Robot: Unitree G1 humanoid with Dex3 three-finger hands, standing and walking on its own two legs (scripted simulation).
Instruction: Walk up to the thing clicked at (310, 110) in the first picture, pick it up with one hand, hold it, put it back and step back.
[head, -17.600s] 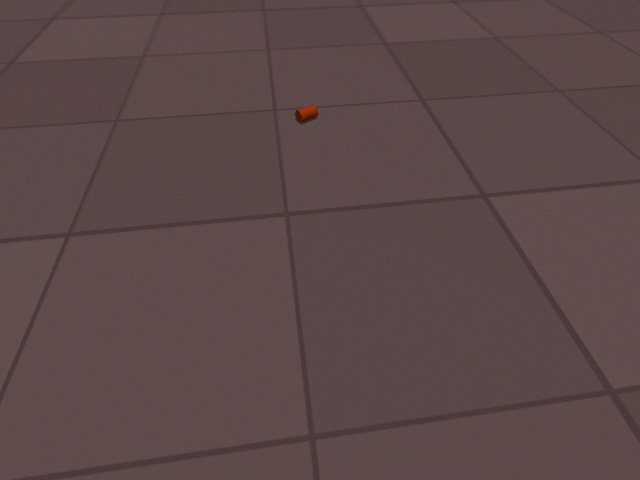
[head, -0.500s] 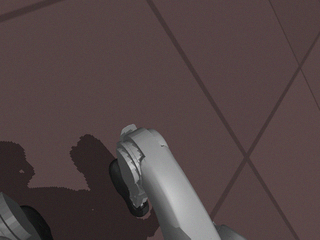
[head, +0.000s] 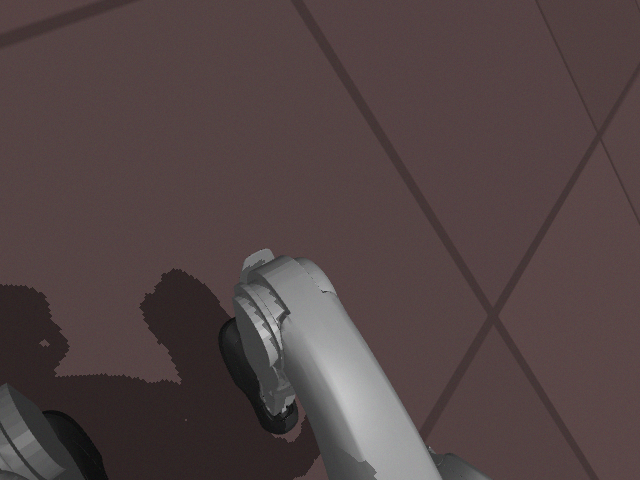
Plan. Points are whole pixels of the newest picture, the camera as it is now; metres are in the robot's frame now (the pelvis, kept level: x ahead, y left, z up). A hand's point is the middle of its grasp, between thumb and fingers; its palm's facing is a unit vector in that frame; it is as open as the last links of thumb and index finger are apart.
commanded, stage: close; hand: left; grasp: from above
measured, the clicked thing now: out of the picture +0.46 +0.34 -0.29
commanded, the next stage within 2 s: settle in 0.16 s
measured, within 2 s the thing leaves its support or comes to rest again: leaves its support in 0.64 s
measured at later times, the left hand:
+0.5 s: hand out of the picture +0.44 +0.34 -0.26, palm faces -0.23 -0.37 -0.90, open 10.0 cm
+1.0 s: hand out of the picture +0.44 +0.35 -0.19, palm faces -0.22 -0.36 -0.91, open 9.9 cm
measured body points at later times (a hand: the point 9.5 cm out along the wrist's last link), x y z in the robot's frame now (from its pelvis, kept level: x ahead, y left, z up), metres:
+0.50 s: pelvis +0.00 +0.00 +0.00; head +0.30 +0.12 +0.31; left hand +0.46 +0.35 -0.21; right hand +0.02 -0.24 -0.04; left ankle +0.08 +0.14 -0.29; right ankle +0.12 -0.12 -0.29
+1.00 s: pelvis +0.01 -0.01 +0.01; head +0.27 +0.10 +0.36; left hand +0.46 +0.36 -0.14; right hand +0.06 -0.26 -0.06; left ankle +0.08 +0.14 -0.29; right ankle +0.12 -0.12 -0.29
